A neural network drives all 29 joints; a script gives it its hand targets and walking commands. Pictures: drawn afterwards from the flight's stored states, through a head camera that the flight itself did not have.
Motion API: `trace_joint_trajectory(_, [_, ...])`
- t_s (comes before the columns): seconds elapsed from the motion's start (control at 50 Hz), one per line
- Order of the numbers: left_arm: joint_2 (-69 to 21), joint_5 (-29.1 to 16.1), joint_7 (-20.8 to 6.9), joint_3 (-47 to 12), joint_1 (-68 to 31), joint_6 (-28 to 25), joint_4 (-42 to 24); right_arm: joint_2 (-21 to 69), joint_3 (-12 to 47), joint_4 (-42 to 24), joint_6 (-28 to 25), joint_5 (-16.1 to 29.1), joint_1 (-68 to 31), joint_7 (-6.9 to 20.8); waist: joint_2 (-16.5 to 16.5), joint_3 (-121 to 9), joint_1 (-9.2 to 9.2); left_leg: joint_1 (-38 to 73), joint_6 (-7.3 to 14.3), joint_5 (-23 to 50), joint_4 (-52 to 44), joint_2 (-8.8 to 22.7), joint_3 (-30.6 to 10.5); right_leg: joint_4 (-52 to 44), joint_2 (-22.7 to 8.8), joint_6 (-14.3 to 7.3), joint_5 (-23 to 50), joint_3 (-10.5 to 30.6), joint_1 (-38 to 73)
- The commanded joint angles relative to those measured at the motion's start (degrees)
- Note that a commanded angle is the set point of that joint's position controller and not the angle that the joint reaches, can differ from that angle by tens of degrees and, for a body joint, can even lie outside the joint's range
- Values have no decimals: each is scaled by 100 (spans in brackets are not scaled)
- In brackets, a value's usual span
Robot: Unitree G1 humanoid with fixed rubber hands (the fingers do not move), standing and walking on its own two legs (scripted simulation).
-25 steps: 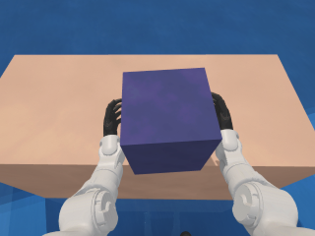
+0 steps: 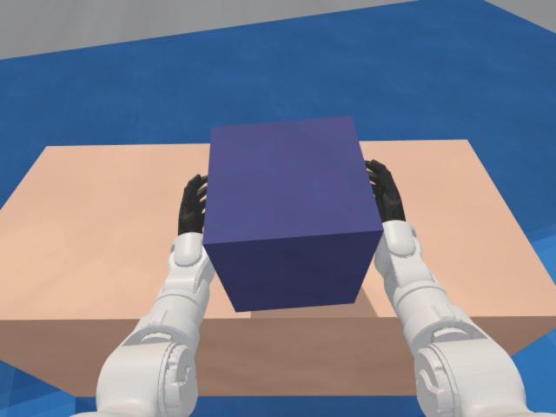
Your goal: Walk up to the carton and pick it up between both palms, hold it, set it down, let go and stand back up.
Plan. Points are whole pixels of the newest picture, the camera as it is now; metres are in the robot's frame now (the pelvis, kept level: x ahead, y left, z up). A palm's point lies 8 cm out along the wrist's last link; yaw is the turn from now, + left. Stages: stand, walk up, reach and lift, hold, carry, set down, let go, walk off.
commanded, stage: reach and lift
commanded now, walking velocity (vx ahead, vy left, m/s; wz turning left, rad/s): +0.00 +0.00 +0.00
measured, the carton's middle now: (288, 222) +0.41 +0.02 +0.05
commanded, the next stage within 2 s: hold in 1.78 s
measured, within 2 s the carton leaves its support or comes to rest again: neither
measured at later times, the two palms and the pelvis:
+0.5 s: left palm (184, 220) +0.36 +0.16 +0.12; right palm (404, 216) +0.36 -0.14 +0.13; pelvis -0.01 +0.01 +0.00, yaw +0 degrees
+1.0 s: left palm (170, 208) +0.35 +0.17 +0.16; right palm (407, 208) +0.35 -0.13 +0.16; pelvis -0.02 +0.01 +0.00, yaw +1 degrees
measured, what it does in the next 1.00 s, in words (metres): stands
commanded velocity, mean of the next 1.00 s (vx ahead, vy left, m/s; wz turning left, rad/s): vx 0.00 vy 0.00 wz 0.00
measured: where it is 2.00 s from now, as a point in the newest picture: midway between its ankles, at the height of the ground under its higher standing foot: outside the picture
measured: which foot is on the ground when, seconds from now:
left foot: down 0.00-1.00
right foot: down 0.00-1.00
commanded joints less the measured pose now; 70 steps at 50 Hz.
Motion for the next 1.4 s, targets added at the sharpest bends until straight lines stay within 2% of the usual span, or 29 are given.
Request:
trace_joint_trajectory(0.0, [-3860, 686, -1068, -2127, -3666, 418, -1697, 4079, 1827, -1286, 492, -117, -2982, 685, -68, -2321, -192, 779, -368, 2036, -454, -335, 346, 281, 111, 44, 2082, -19, 3093])
trace_joint_trajectory(0.08, [-4014, 627, -1088, -2297, -3631, 1237, -2344, 3826, 1637, -1647, 890, 71, -3142, 740, -21, -1829, -316, 1480, -416, 2117, -538, -304, 323, 15, 171, -38, 1414, -163, 2734])
trace_joint_trajectory(0.1, [-4082, 670, -1094, -2314, -3621, 1424, -2369, 3780, 1609, -1716, 989, 102, -3160, 762, -4, -1612, -432, 1505, -419, 2001, -543, -318, 300, -62, 166, -72, 1246, -200, 2739])
trace_joint_trajectory(0.12, [-4102, 617, -1081, -2322, -3638, 1544, -2554, 3788, 1685, -2062, 1012, 184, -3417, 810, -89, -1762, -304, 1533, -380, 1987, -547, -327, 295, -28, 195, -51, 1222, -207, 2802])
trace_joint_trajectory(0.14, [-4056, 660, -1094, -2288, -3618, 1681, -2512, 3758, 1601, -1806, 1143, 157, -3264, 819, -104, -1455, -351, 1487, -375, 1716, -616, -340, 302, -83, 179, -58, 980, -196, 2687])
trace_joint_trajectory(0.2, [-3998, 852, -1147, -2021, -3517, 2050, -2759, 3623, 1357, -2108, 1231, 153, -3474, 924, -182, -1139, -205, 1476, -290, 1452, -750, -345, 340, -156, 185, -30, 580, -243, 2729])
trace_joint_trajectory(0.22, [-3930, 910, -1187, -1914, -3431, 2173, -2639, 3511, 1173, -1932, 1286, 64, -3395, 945, -171, -915, -282, 1413, -277, 1242, -809, -336, 340, -202, 143, -46, 464, -234, 2707])
trace_joint_trajectory(0.26, [-3679, 1053, -1273, -1647, -3157, 2391, -2678, 3416, 1117, -2018, 1365, 3, -3246, 996, -288, -859, -169, 1435, -188, 1100, -889, -342, 438, -226, 100, -12, 410, -243, 2821])
trace_joint_trajectory(0.3, [-3768, 976, -1316, -1766, -2975, 2563, -2962, 3475, 1221, -2318, 1369, 28, -3238, 988, -244, -1186, -150, 1598, -224, 1406, -826, -337, 468, -166, 127, -22, 720, -286, 2938])
trace_joint_trajectory(0.38, [-3852, 963, -1267, -2076, -3005, 2807, -3391, 3352, 1352, -2398, 1414, 136, -3134, 1018, 112, -1274, -267, 1863, -325, 1731, -691, -330, 456, -166, 168, -76, 828, -325, 2807])
trace_joint_trajectory(0.44, [-3911, 902, -1303, -2256, -2878, 3053, -3667, 3302, 1469, -2618, 1474, 259, -3179, 984, 64, -1279, -259, 1877, -276, 1622, -713, -288, 429, -222, 174, -50, 693, -323, 2756])
trace_joint_trajectory(0.48, [-3982, 791, -1303, -2554, -3042, 3168, -4018, 3373, 1524, -2993, 1502, 334, -3337, 925, 169, -1464, -427, 1919, -323, 1801, -595, -336, 405, -149, 181, -38, 937, -343, 2840])
trace_joint_trajectory(0.56, [-3911, 679, -1370, -2650, -3126, 3473, -4309, 3418, 1700, -3310, 1717, 522, -3350, 848, 79, -1359, -478, 1803, -246, 1417, -650, -352, 406, -170, 141, 3, 649, -295, 2921])
trace_joint_trajectory(0.6, [-4038, 561, -1359, -2921, -3205, 3594, -4539, 3474, 1788, -3546, 1789, 621, -3446, 815, 136, -1504, -528, 1859, -277, 1567, -594, -345, 347, -127, 168, -8, 782, -324, 2942])
trace_joint_trajectory(0.62, [-3922, 669, -1382, -2766, -2883, 3748, -4225, 3306, 1805, -3551, 1899, 673, -3402, 795, 130, -1252, -485, 1782, -245, 1398, -623, -373, 384, -175, 142, -7, 709, -282, 2954])
trace_joint_trajectory(0.66, [-3840, 758, -1446, -2580, -2826, 3909, -4247, 3307, 1789, -3481, 2052, 662, -3368, 769, -56, -996, -496, 1677, -172, 1126, -748, -359, 367, -227, 141, 13, 430, -305, 2962])
trace_joint_trajectory(0.7, [-3798, 711, -1491, -2616, -2778, 4041, -4488, 3299, 1844, -3764, 2077, 779, -3489, 755, -28, -1227, -470, 1793, -169, 1296, -706, -371, 398, -183, 156, 41, 555, -317, 3056])
trace_joint_trajectory(0.74, [-3820, 778, -1529, -2496, -2764, 4172, -4328, 3310, 1804, -3724, 2193, 837, -3546, 749, -56, -953, -506, 1672, -137, 1098, -750, -381, 391, -224, 147, 28, 364, -334, 2977])
trace_joint_trajectory(0.88, [-3617, 937, -1671, -2237, -2455, 4436, -4603, 3309, 1980, -3804, 2387, 961, -3325, 691, -220, -865, -382, 1827, -66, 1530, -719, -394, 440, -197, 190, 77, 691, -355, 3191])
trace_joint_trajectory(0.94, [-3609, 965, -1757, -2272, -2685, 4513, -4737, 3245, 1837, -3817, 2436, 904, -3384, 668, -193, -609, -566, 1721, -66, 1200, -784, -394, 433, -228, 187, 56, 377, -383, 3088])
trace_joint_trajectory(0.96, [-3586, 946, -1756, -2304, -2605, 4532, -4724, 3292, 1856, -3965, 2409, 965, -3482, 675, -139, -671, -476, 1764, -73, 1302, -751, -380, 449, -195, 183, 58, 455, -384, 3121])
trace_joint_trajectory(0.98, [-3668, 846, -1747, -2423, -2696, 4554, -4818, 3304, 1868, -4042, 2404, 935, -3469, 670, -190, -799, -576, 1802, -117, 1395, -716, -375, 406, -159, 215, 34, 494, -415, 3104])
trace_joint_trajectory(1.02, [-3682, 796, -1727, -2517, -3033, 4500, -4981, 3321, 1802, -3914, 2410, 908, -3496, 699, 1, -890, -635, 1807, -145, 1244, -713, -360, 403, -170, 187, 15, 339, -409, 3018])
trace_joint_trajectory(1.08, [-3720, 801, -1696, -2603, -2980, 4537, -4963, 3291, 1784, -4014, 2400, 946, -3637, 693, 145, -882, -647, 1781, -165, 1232, -722, -359, 390, -183, 190, 14, 284, -407, 3004])
trace_joint_trajectory(1.14, [-3656, 835, -1726, -2539, -2804, 4612, -4831, 3201, 1773, -4024, 2450, 889, -3595, 673, 49, -743, -729, 1726, -146, 1176, -741, -377, 381, -187, 170, 28, 340, -427, 3086])
trace_joint_trajectory(1.2, [-3636, 830, -1729, -2583, -2737, 4664, -5056, 3174, 1906, -3985, 2500, 987, -3369, 659, 177, -920, -724, 1978, -205, 1611, -656, -371, 370, -133, 193, 12, 608, -418, 3133])
trace_joint_trajectory(1.24, [-3539, 923, -1779, -2466, -2582, 4733, -5024, 3129, 1919, -3927, 2538, 1024, -3272, 638, 92, -832, -708, 1914, -183, 1632, -669, -388, 387, -163, 184, 32, 697, -404, 3247])
trace_joint_trajectory(1.26, [-3525, 909, -1788, -2441, -2473, 4758, -5046, 3157, 1990, -4078, 2534, 1049, -3320, 623, 70, -888, -637, 1947, -166, 1697, -688, -381, 395, -168, 191, 44, 729, -393, 3254])
trace_joint_trajectory(1.38, [-3519, 820, -1736, -2640, -2572, 4766, -5350, 3140, 2217, -4499, 2523, 1203, -3421, 594, 61, -955, -635, 2055, -193, 2045, -537, -403, 387, -106, 219, 32, 934, -400, 3281])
